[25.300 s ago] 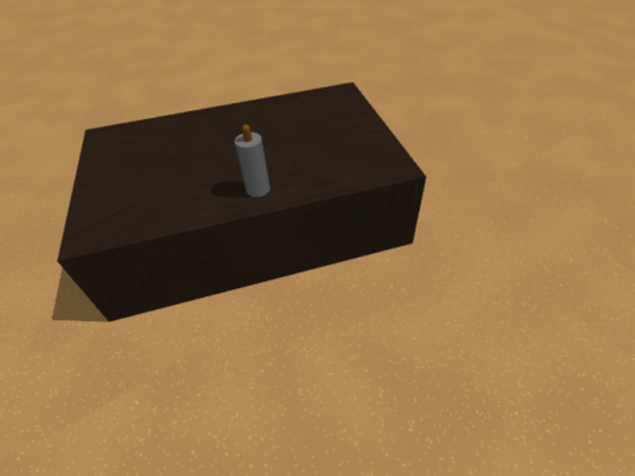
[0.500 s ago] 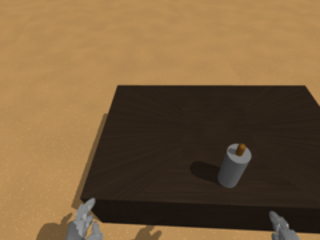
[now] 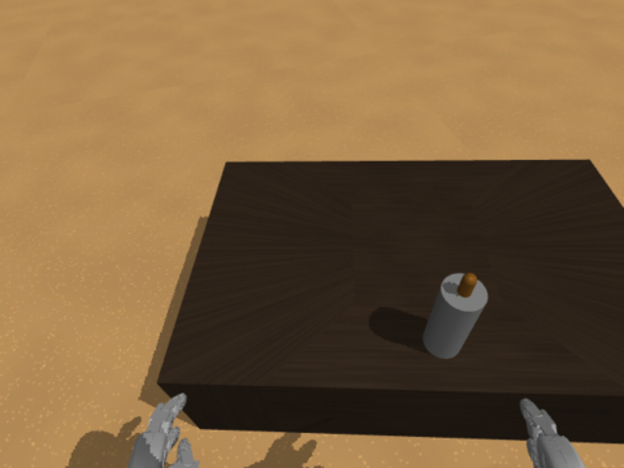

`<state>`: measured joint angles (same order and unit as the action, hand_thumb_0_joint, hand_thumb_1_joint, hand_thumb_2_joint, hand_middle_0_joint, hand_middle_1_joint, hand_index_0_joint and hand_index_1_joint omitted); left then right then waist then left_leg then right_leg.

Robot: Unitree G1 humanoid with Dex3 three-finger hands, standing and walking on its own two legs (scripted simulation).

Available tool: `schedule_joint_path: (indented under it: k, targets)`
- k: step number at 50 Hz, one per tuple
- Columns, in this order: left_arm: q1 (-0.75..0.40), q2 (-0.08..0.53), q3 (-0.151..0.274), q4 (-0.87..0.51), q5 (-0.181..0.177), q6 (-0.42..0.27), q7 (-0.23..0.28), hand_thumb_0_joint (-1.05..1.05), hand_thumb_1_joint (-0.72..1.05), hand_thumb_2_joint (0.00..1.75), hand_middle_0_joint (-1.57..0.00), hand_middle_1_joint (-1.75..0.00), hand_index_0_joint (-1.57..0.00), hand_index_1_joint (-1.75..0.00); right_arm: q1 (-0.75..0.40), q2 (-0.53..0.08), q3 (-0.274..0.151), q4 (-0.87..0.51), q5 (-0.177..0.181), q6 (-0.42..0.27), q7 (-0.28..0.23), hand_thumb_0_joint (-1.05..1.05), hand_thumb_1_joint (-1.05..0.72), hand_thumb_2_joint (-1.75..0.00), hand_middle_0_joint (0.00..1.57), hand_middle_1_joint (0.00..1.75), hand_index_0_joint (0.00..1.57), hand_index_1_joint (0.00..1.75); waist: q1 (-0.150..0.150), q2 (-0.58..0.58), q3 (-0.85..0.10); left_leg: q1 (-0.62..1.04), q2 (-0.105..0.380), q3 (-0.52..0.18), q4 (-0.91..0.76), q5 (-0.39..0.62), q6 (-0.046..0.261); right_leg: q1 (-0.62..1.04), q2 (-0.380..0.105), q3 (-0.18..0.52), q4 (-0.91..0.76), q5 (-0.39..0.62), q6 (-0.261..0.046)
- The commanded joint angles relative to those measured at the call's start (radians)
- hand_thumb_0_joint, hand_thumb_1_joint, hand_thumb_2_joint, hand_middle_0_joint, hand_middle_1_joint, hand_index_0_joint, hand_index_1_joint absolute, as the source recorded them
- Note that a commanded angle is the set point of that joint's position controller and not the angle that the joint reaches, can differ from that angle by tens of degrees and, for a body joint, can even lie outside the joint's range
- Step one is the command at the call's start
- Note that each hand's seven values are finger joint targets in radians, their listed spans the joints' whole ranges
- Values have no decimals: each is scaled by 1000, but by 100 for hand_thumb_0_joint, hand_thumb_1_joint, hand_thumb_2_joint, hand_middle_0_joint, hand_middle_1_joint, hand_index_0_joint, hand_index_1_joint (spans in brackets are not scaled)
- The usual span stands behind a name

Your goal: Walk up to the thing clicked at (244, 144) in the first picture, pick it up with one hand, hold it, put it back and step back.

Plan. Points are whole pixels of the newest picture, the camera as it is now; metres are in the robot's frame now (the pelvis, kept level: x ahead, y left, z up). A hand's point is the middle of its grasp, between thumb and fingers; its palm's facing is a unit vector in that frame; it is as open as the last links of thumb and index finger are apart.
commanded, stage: home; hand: right
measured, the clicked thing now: (454, 312) +0.48 -0.23 -0.23
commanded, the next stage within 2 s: stand in 0.64 s
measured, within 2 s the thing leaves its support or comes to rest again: neither
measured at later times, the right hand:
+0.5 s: hand out of the picture +0.07 -0.26 -0.11, palm faces -0.02 +0.94 -0.34, open 17.5 cm
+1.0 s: hand out of the picture +0.04 -0.25 -0.10, palm faces -0.05 +0.94 -0.35, open 14.1 cm
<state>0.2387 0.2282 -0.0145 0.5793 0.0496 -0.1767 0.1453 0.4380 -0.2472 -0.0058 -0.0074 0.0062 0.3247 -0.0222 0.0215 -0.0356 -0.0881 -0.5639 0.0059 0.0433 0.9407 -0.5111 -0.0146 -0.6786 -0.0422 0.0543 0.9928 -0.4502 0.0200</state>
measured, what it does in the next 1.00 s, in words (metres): rises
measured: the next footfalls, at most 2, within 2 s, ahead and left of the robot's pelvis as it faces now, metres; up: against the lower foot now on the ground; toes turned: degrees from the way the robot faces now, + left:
none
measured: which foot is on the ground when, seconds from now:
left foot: down 0.00-1.00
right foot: down 0.00-1.00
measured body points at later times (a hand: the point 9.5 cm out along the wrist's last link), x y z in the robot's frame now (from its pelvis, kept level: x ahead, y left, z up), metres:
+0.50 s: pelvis +0.01 -0.02 +0.05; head +0.02 -0.02 +0.50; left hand +0.09 +0.26 -0.08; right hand +0.07 -0.31 -0.08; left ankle -0.02 +0.13 -0.68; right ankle +0.03 -0.13 -0.68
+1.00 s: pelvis -0.01 -0.01 +0.06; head -0.01 -0.01 +0.51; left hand +0.04 +0.29 -0.08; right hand +0.04 -0.30 -0.07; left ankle -0.02 +0.13 -0.68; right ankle +0.03 -0.13 -0.68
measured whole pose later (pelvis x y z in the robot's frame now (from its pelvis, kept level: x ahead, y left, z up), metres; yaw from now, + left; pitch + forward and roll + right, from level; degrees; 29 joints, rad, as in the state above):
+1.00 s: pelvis -0.01 -0.01 +0.06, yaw +1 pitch -4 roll +0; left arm 0.13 0.32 0.03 1.17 0.03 0.01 -0.01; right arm 0.19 -0.33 0.00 1.10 -0.03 -0.01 -0.02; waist 0.00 0.00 0.07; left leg -0.10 0.04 0.01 0.40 -0.23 -0.03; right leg -0.17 -0.01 0.00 0.39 -0.16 0.01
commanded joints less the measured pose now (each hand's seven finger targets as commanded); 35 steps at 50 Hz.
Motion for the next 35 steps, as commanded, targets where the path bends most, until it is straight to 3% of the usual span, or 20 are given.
schedule_joint_path:
  k: [1,2,3,5,6,12,15,21,26,35]
  targets:
    - [-84,206,93,18,56,78,-81,0,90,90,-20,-31,-20,-31,-162,-238,-101,254,-88,-293,-12,0,56,-4,5,5,5,5,-17,126,-26,153,106,-205,-284,284,100,171,7,-19,-153,266,-67]
    - [-89,216,97,43,42,82,-96,0,90,90,-20,-31,-20,-31,-161,-247,-92,289,-97,-305,-9,0,61,0,4,3,4,3,-19,119,-21,147,109,-192,-281,320,94,221,14,-21,-173,266,-74]
    - [-92,216,94,70,27,87,-111,0,90,90,-20,-31,-20,-31,-170,-240,-86,335,-83,-313,-3,0,61,-1,4,4,4,4,-12,71,-22,135,94,-159,-280,298,81,288,16,-17,-223,247,-76]
    - [-88,238,97,101,6,98,-133,0,90,90,-20,-31,-20,-31,-194,-218,-87,416,-61,-321,0,0,61,-2,4,4,4,4,-20,67,-50,163,79,-127,-259,319,62,326,4,14,-271,305,-78]
    - [-95,242,100,117,8,103,-138,0,90,90,-20,-31,-20,-31,-205,-207,-84,447,-54,-325,-2,0,60,-2,4,4,4,4,-28,49,-40,163,70,-113,-267,303,46,334,-2,33,-291,301,-80]
    - [-121,252,99,202,5,119,-141,0,90,90,-20,-31,-20,-31,-210,-201,-78,617,-51,-355,-10,0,56,-4,5,5,5,5,-44,-56,-24,284,57,-79,-292,270,34,345,-54,99,-432,272,-90]
    - [-120,266,100,242,-4,123,-134,0,90,90,-20,-31,-20,-31,-212,-217,-77,695,-49,-365,-13,0,55,-5,5,5,5,5,-40,-47,-12,316,65,-81,-322,348,33,402,-67,95,-464,396,-86]
    - [-125,278,98,326,-14,142,-131,0,90,90,-20,-31,-20,-31,-209,-232,-66,829,-43,-362,-17,0,57,-4,5,5,5,5,-34,-10,44,358,77,-85,-437,347,27,452,-58,76,-560,320,-75]
    - [-123,278,93,397,-22,151,-130,0,90,90,-20,-31,-20,-31,-211,-240,-56,914,-39,-366,-20,0,56,-4,5,5,5,5,-29,33,56,371,95,-90,-510,414,19,544,-56,58,-583,401,-67]
    - [-154,272,85,479,-21,157,-138,0,90,90,-20,-30,-20,-30,-251,-247,-43,1001,-37,-361,-17,0,54,-6,5,5,5,5,-18,63,127,365,106,-106,-600,316,20,550,-46,40,-656,262,-53]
